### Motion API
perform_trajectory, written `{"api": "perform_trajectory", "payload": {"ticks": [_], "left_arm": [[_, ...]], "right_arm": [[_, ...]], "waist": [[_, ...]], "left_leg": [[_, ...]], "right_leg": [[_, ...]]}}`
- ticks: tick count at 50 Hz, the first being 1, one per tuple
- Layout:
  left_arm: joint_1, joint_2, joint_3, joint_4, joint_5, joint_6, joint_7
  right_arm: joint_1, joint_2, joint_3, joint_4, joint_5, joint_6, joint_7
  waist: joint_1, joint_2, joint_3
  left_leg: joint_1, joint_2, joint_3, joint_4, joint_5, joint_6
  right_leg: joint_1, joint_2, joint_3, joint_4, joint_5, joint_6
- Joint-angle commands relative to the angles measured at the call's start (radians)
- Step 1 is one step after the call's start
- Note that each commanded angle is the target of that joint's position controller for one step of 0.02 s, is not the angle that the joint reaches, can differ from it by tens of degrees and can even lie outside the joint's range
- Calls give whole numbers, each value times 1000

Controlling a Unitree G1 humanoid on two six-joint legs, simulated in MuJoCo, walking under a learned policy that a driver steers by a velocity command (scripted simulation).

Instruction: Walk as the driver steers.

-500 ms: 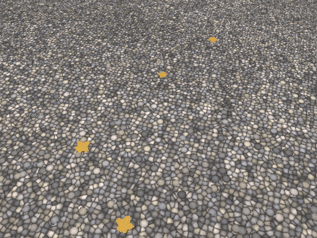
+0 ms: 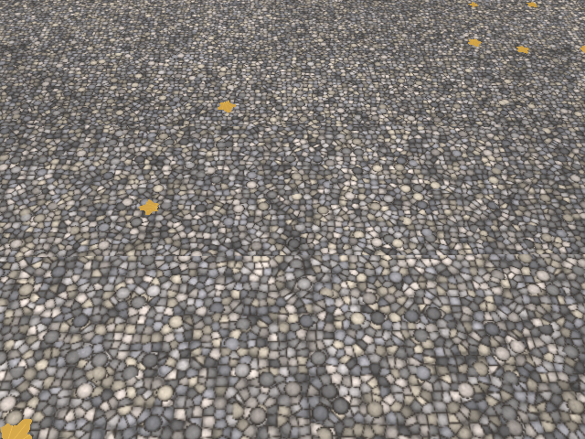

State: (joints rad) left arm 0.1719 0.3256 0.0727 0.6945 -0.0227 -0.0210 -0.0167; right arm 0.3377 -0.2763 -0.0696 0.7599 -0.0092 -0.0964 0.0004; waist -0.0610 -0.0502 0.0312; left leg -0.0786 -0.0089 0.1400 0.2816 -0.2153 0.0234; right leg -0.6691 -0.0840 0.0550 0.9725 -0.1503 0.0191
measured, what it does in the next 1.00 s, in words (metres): walks ahead: right foot, then left foot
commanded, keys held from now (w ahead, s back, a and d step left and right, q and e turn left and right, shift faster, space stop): w+e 0.04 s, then e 0.24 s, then q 0.72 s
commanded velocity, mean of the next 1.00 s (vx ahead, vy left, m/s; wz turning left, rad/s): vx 0.14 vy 0.00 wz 0.01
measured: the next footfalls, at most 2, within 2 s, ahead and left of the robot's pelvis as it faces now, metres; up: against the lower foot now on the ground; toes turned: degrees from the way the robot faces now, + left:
right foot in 0.20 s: +0.28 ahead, -0.14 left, +0.00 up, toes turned -9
left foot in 0.76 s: +0.30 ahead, +0.12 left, +0.00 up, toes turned +0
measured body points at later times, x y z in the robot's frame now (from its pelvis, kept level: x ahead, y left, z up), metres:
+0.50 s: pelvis +0.19 -0.06 -0.01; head +0.23 -0.07 +0.44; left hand +0.39 +0.17 -0.11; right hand +0.28 -0.35 -0.12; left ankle +0.28 +0.11 -0.70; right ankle +0.24 -0.14 -0.75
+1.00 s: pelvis +0.28 +0.03 +0.01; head +0.30 +0.04 +0.46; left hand +0.41 +0.34 -0.08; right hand +0.46 -0.24 -0.07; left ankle +0.26 +0.12 -0.75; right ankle +0.26 -0.12 -0.68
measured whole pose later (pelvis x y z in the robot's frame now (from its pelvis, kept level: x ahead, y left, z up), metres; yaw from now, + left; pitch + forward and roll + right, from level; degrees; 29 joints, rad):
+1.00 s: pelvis +0.28 +0.03 +0.01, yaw +4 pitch +3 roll -2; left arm 0.16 0.34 0.08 0.69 0.05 -0.06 0.03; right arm 0.21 -0.33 -0.07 0.66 -0.03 -0.11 0.05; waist 0.01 0.01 -0.02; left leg -0.20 -0.03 -0.08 0.31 -0.16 0.05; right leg -0.46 0.00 0.00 0.93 -0.41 0.09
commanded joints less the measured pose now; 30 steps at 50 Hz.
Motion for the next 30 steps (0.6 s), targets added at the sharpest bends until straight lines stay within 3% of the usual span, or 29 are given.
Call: {"api": "perform_trajectory", "payload": {"ticks": [1,4,6,8,9,10,11,12,13,14,15,16,17,18,21,23,26,27,28,30], "left_arm": [[-47,-5,-14,-75,3,-12,-21],[-135,1,-15,-111,8,-15,-40],[-148,24,-4,-133,12,-15,-50],[-61,70,21,-123,17,-9,-53],[66,111,47,-92,17,-7,-46],[184,169,74,-66,19,2,-26],[172,269,80,-72,17,12,2],[140,284,72,-141,36,-3,-10],[118,210,60,-149,29,-6,-19],[62,171,48,-138,10,-10,-18],[11,121,32,-136,0,-10,-11],[-25,93,21,-136,7,-9,-5],[-42,80,13,-131,27,-9,-3],[-51,66,7,-116,38,-16,-2],[-63,39,-8,-59,50,-31,5],[-72,48,-6,-35,57,-26,11],[-72,82,2,-7,60,-9,18],[-44,113,15,-48,55,-61,-14],[17,112,26,-24,46,-83,-9],[61,60,15,-19,41,-104,26]], "right_arm": [[-86,-156,-38,-67,6,-15,-10],[-70,-186,-47,-45,17,1,-16],[-65,-209,-54,-36,29,16,-22],[-78,-237,-64,-41,48,29,-29],[-91,-230,-62,-48,56,35,-31],[-67,-196,-49,-56,46,31,-30],[20,-48,-5,-87,-33,25,-18],[107,-103,6,-94,-14,15,-6],[-24,-190,-17,-97,22,14,-5],[-97,-186,-13,-125,28,18,-13],[-92,-171,-11,-99,16,29,-28],[-79,-177,-12,-93,10,43,-36],[-57,-177,-14,-81,12,57,-36],[-33,-154,-9,-69,10,66,-37],[-22,-83,14,-50,5,77,-41],[-55,-75,20,-46,10,85,-38],[-124,-121,8,-65,23,101,-35],[-60,-117,34,-70,-94,79,15],[-78,-128,23,-60,-96,69,18],[-140,-123,28,-78,-69,51,-1]], "waist": [[21,104,29],[3,92,62],[14,114,39],[72,145,-37],[143,126,-104],[200,65,-170],[86,-244,-248],[87,-207,-514],[149,-23,-460],[126,6,-310],[88,70,-230],[61,46,-196],[38,18,-187],[25,8,-191],[15,-6,-200],[33,-27,-190],[68,-41,-122],[44,-1,17],[89,5,2],[127,-13,-15]], "left_leg": [[-6,264,-92,-145,252,150],[20,266,-19,-105,379,124],[68,275,12,-22,565,98],[92,263,34,151,810,70],[57,232,55,324,821,43],[-91,177,69,571,622,-13],[-427,54,43,934,-428,-75],[-576,-45,-187,1184,-557,-102],[-611,7,-257,1180,-431,-88],[-650,34,-234,1105,-332,-77],[-625,84,-227,1043,-269,-83],[-555,105,-228,988,-232,-87],[-470,112,-224,962,-212,-88],[-414,111,-213,927,-201,-94],[-308,119,-205,709,-125,-106],[-254,121,-201,592,-42,-103],[-265,111,-192,519,-40,-95],[-384,125,-192,587,-56,-91],[-472,134,-222,594,-96,-81],[-600,137,-242,570,-114,-62]], "right_leg": [[-3,-24,0,-159,145,-6],[43,-1,-56,-286,165,-29],[91,30,-90,-331,119,-52],[229,98,-138,-360,46,-91],[393,140,-149,-427,104,-122],[618,124,-86,-482,288,-163],[903,-127,238,-362,834,-260],[1048,-326,674,-473,658,-486],[969,-264,575,-552,517,-435],[840,-208,461,-575,416,-382],[710,-176,372,-584,400,-334],[592,-159,316,-598,448,-321],[500,-143,271,-617,488,-312],[444,-135,228,-625,549,-313],[383,-99,90,-640,614,-290],[371,-90,50,-665,489,-271],[373,-117,75,-711,178,-270],[356,-214,194,-753,-95,-293],[440,-259,275,-775,-190,-321],[618,-287,308,-802,-213,-338]]}}
Velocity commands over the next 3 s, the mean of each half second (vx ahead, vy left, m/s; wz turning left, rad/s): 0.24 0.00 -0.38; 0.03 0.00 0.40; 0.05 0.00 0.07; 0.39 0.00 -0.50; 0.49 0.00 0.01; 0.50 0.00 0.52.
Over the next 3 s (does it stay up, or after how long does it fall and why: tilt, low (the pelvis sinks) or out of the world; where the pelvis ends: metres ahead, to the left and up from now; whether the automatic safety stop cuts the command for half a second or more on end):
stays up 1.09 -0.09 -0.17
